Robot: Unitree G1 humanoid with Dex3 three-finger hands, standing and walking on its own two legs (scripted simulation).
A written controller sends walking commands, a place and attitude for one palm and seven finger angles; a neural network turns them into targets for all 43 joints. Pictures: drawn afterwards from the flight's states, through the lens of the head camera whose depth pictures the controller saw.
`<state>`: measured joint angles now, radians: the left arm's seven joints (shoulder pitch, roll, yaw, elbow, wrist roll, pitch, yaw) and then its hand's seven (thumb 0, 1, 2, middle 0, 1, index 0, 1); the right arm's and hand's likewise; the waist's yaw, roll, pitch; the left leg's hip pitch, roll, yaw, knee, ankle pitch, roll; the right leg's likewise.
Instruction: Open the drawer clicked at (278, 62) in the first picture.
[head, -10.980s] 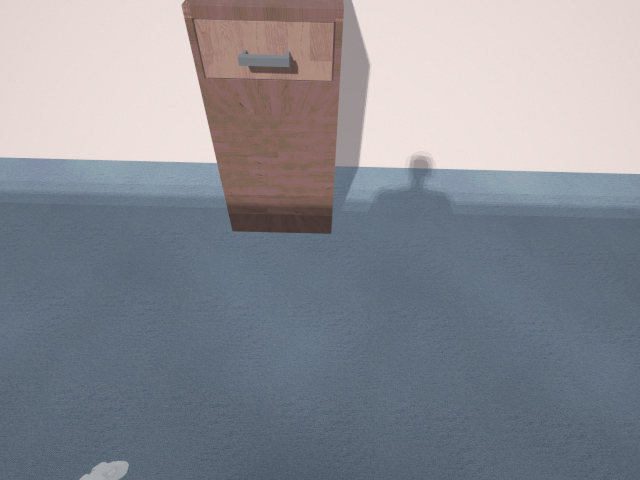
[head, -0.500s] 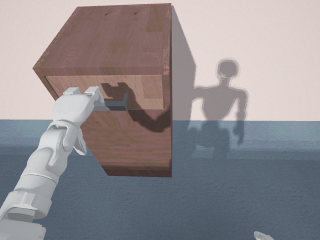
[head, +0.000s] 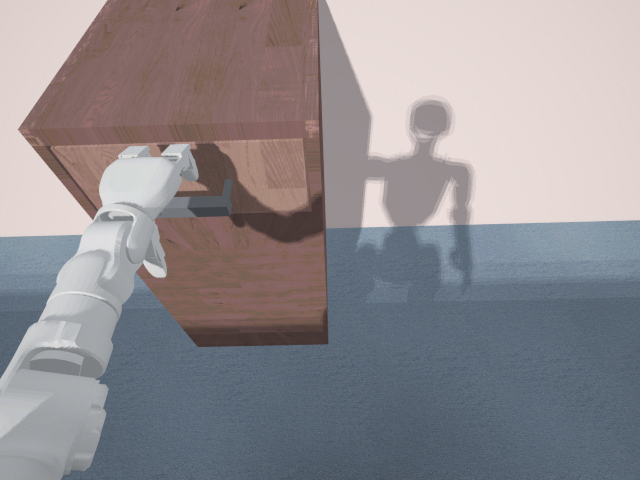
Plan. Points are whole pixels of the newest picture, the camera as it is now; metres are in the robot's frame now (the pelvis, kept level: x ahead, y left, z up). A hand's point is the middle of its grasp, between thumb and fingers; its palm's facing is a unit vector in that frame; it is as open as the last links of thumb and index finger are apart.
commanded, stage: move the hooked fingers above the handle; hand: left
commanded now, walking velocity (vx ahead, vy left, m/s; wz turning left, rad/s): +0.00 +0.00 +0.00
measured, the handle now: (188, 196) +0.52 +0.24 +0.01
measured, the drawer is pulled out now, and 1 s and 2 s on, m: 0.00 0.00 0.00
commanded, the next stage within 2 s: lower the fingers behind the handle in 1.12 s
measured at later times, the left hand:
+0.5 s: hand (171, 193) +0.48 +0.24 +0.06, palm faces -0.04 -0.02 -1.00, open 13.7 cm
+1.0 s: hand (168, 193) +0.48 +0.24 +0.06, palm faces -0.03 -0.03 -1.00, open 13.7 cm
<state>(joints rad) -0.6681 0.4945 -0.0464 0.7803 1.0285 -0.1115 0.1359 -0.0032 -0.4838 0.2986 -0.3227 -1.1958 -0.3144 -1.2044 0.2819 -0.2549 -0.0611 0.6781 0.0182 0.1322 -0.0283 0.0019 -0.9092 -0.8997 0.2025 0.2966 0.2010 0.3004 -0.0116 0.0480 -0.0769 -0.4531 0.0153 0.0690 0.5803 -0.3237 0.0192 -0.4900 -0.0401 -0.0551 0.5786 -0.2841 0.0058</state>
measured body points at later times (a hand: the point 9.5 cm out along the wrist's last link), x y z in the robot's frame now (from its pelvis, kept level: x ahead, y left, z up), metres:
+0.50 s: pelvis +0.00 +0.00 -0.01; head +0.08 -0.01 +0.44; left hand +0.48 +0.23 +0.11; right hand +0.01 -0.27 -0.14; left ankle -0.03 +0.11 -0.73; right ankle -0.01 -0.12 -0.73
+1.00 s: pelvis +0.00 +0.01 -0.01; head +0.09 +0.00 +0.43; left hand +0.47 +0.24 +0.11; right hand +0.03 -0.27 -0.14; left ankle -0.03 +0.11 -0.73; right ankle -0.01 -0.12 -0.73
